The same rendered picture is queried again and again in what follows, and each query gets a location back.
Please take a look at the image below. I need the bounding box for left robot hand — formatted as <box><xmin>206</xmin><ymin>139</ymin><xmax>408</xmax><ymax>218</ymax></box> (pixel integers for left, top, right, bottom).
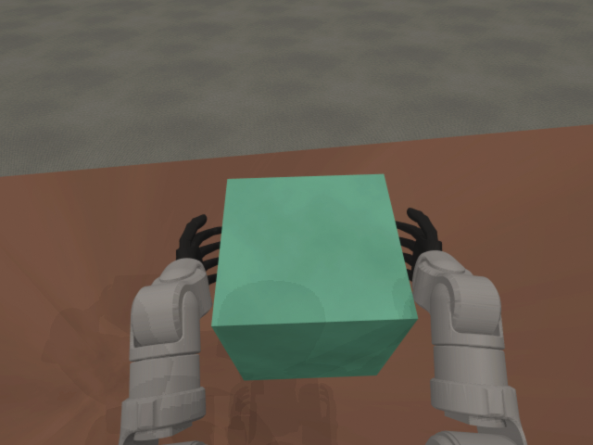
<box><xmin>176</xmin><ymin>214</ymin><xmax>222</xmax><ymax>285</ymax></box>

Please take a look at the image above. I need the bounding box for robot right forearm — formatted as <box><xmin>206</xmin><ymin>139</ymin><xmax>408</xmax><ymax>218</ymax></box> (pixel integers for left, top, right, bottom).
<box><xmin>412</xmin><ymin>250</ymin><xmax>527</xmax><ymax>445</ymax></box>

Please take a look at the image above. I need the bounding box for carton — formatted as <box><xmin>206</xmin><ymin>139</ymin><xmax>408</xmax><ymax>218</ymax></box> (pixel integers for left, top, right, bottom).
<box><xmin>211</xmin><ymin>174</ymin><xmax>418</xmax><ymax>381</ymax></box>

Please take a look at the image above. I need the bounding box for right robot hand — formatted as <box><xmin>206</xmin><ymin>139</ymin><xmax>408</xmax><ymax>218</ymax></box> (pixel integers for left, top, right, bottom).
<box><xmin>395</xmin><ymin>208</ymin><xmax>442</xmax><ymax>282</ymax></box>

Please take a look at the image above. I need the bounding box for robot left forearm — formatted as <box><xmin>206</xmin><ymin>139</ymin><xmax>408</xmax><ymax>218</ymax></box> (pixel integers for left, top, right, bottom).
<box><xmin>119</xmin><ymin>258</ymin><xmax>212</xmax><ymax>445</ymax></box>

